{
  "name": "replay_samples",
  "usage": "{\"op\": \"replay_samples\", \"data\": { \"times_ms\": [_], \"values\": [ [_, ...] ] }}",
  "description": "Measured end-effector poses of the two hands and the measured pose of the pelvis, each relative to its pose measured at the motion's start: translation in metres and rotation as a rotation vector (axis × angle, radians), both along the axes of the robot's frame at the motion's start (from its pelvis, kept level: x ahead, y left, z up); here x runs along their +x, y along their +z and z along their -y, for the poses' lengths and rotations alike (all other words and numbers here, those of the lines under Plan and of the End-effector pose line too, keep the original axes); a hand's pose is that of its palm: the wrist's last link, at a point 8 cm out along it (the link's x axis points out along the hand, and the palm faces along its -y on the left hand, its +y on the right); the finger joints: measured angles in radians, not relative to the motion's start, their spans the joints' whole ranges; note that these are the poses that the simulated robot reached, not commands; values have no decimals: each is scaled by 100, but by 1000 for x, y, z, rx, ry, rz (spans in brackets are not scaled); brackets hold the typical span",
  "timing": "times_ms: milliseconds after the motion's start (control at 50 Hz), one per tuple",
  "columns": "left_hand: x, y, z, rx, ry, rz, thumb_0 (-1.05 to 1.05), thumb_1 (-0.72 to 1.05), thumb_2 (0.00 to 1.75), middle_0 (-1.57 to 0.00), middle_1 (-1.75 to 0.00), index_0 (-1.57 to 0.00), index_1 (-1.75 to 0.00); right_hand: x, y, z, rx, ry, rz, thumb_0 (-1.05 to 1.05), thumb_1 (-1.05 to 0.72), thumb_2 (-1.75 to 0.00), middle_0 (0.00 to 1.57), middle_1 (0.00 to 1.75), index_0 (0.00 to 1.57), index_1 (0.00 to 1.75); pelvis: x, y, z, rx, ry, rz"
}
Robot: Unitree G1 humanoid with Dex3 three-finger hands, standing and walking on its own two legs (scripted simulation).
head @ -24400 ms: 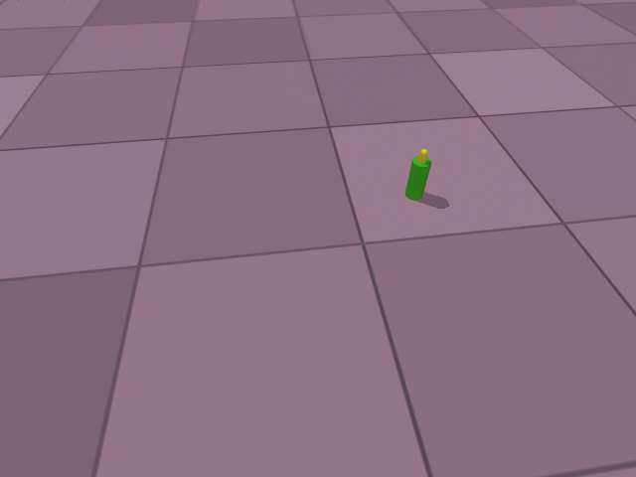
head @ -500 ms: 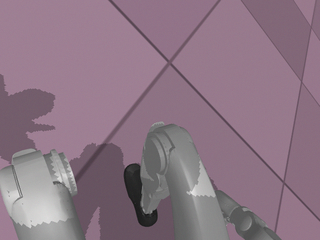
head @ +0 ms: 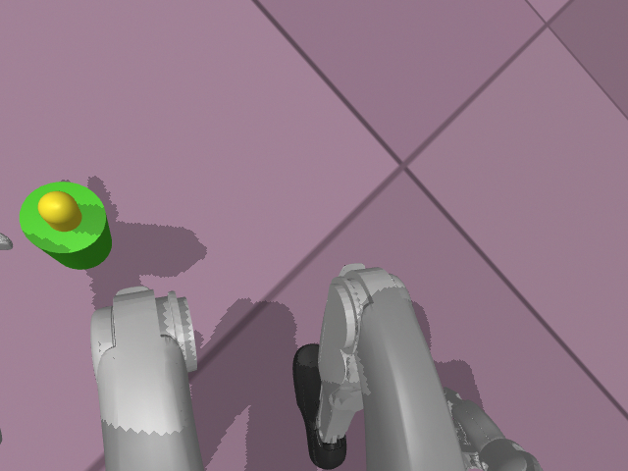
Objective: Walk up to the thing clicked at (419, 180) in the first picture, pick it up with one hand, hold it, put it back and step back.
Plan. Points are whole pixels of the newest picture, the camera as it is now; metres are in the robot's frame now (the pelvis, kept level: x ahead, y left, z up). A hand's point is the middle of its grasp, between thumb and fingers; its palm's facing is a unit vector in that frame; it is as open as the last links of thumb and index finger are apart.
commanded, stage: home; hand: left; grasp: from the side
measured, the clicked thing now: (71, 228) +0.42 +0.26 -0.18
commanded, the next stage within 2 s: none
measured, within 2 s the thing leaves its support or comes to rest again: rests again in 0.62 s
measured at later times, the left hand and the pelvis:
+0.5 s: hand out of the picture +0.32 +0.33 +0.07, palm faces +0.23 -0.86 -0.46, open 17.5 cm; pelvis +0.02 -0.01 +0.16, yaw +7 degrees
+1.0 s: hand out of the picture +0.26 +0.24 +0.27, palm faces +0.29 -0.90 -0.34, open 17.5 cm; pelvis +0.08 -0.01 +0.36, yaw +10 degrees
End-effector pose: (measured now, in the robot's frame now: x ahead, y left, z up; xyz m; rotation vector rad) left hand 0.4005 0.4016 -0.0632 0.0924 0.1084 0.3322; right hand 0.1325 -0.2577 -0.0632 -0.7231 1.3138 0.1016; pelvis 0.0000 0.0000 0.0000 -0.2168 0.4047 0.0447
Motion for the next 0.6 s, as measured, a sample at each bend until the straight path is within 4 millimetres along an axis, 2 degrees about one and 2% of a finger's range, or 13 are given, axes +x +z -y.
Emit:
{"op": "replay_samples", "data": {
  "times_ms": [100, 220, 280, 340, 420, 500, 600],
  "values": [
    [-8, 24, -13, 68, 32, -121, -1, -55, 6, -6, -5, -5, -5, 3, 3, -3, 46, -90, 18, 0, -91, -90, 21, 30, 21, 30, 0, 15, 3, 23, 13, -50],
    [-29, 82, -40, 199, 122, -232, -1, -52, 8, -7, -6, -6, -6, 2, 9, -1, 94, -191, 11, 0, -92, -91, 21, 30, 21, 30, 5, 40, 5, 53, 30, -118],
    [-45, 106, -43, 245, 152, -315, -1, -52, 7, -6, -6, -6, -7, 3, 15, -1, 120, -232, 8, 0, -91, -90, 21, 30, 21, 30, 8, 58, 5, 68, 34, -147],
    [-64, 121, -32, 265, 147, -404, -1, -53, 6, -6, -6, -5, -6, 9, 28, -2, 149, -258, 17, 0, -91, -90, 21, 30, 20, 30, 10, 79, 6, 83, 39, -168],
    [-88, 139, 2, 254, 101, -493, -1, -55, 5, -5, -6, -5, -6, 27, 59, -7, 182, -276, 66, 0, -91, -90, 21, 30, 20, 30, 13, 116, 8, 100, 44, -176],
    [-111, 165, 37, 208, 74, -551, -1, -55, 5, -6, -6, -6, -6, 54, 105, -12, 204, -272, 158, 0, -90, -90, 21, 30, 20, 30, 18, 159, 11, 117, 52, -163],
    [-128, 210, 54, 166, 115, -596, -1, -55, 5, -6, -6, -6, -6, 90, 169, -17, 213, -247, 293, 0, -90, -90, 21, 30, 20, 30, 30, 211, 15, 133, 68, -130]
  ]
}}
